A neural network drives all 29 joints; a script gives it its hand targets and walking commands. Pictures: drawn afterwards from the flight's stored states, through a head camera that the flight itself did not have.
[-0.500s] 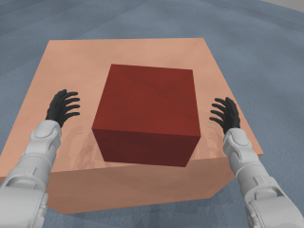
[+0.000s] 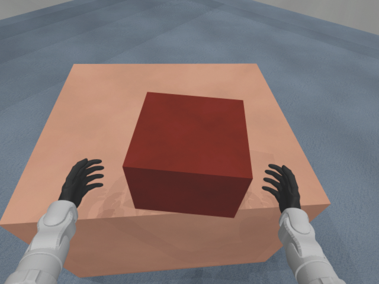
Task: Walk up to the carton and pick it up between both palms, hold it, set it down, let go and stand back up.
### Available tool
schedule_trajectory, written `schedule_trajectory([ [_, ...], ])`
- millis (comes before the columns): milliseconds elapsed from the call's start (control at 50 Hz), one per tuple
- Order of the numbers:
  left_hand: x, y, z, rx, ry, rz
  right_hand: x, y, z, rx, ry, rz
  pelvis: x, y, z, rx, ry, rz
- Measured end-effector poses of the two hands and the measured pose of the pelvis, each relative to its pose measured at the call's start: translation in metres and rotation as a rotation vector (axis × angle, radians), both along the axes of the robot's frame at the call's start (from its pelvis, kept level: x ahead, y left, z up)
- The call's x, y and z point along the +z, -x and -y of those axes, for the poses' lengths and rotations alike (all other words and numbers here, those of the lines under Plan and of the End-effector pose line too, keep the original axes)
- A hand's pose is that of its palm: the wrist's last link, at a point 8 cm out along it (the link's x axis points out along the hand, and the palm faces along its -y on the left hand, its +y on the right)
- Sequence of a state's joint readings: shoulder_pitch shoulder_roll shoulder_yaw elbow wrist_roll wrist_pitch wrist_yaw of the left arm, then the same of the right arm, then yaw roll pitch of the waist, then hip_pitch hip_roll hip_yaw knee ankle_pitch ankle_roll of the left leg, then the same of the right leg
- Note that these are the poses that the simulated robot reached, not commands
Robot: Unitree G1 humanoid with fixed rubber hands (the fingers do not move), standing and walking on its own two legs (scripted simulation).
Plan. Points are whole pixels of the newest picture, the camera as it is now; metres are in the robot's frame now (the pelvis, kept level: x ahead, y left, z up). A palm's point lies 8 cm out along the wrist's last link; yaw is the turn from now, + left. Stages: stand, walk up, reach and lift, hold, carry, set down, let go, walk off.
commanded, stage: set down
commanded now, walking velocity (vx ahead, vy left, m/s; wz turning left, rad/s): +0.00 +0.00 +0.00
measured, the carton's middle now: (189, 153) +0.46 -0.02 -0.03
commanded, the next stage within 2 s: let go in 1.14 s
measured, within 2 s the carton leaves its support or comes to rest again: neither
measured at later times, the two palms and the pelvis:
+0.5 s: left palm (61, 240) +0.24 +0.25 -0.02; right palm (283, 237) +0.23 -0.21 -0.02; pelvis +0.00 +0.00 +0.00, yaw +0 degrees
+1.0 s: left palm (62, 265) +0.20 +0.25 -0.04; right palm (291, 257) +0.20 -0.23 -0.05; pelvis +0.01 +0.00 +0.00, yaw +0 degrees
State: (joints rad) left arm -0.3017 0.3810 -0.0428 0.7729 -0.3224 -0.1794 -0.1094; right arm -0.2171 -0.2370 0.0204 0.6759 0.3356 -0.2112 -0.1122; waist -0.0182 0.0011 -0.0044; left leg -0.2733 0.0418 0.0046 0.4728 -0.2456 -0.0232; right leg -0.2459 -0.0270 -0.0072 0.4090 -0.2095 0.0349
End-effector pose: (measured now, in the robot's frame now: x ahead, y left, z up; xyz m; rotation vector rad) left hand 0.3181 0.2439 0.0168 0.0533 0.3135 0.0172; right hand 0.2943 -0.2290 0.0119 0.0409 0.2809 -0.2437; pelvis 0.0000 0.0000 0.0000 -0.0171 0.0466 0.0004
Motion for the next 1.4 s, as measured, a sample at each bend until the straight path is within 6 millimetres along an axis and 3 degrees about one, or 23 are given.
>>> schedule_trajectory([
  [440, -0.029, 0.072, -0.008, 0.016, -0.008, -0.009, -0.031, 0.057, -0.017, 0.013, 0.011, -0.028, -0.002, 0.005, -0.004, 0.003, 0.000, 0.077],
  [620, -0.043, 0.099, -0.010, 0.042, -0.018, -0.064, -0.045, 0.074, -0.015, 0.025, 0.029, -0.074, -0.003, 0.004, -0.005, 0.001, 0.000, 0.095],
  [840, -0.054, 0.114, -0.008, 0.063, -0.039, -0.148, -0.054, 0.086, -0.004, 0.038, 0.062, -0.141, -0.001, -0.003, -0.002, -0.003, -0.003, 0.112],
  [1080, -0.062, 0.128, -0.004, 0.070, -0.062, -0.253, -0.065, 0.103, -0.005, 0.051, 0.067, -0.221, 0.002, -0.012, 0.002, -0.010, -0.006, 0.133],
  [1400, -0.075, 0.147, 0.013, 0.072, -0.089, -0.387, -0.079, 0.114, 0.000, 0.102, 0.106, -0.322, 0.003, -0.014, 0.006, -0.003, -0.009, 0.154],
])
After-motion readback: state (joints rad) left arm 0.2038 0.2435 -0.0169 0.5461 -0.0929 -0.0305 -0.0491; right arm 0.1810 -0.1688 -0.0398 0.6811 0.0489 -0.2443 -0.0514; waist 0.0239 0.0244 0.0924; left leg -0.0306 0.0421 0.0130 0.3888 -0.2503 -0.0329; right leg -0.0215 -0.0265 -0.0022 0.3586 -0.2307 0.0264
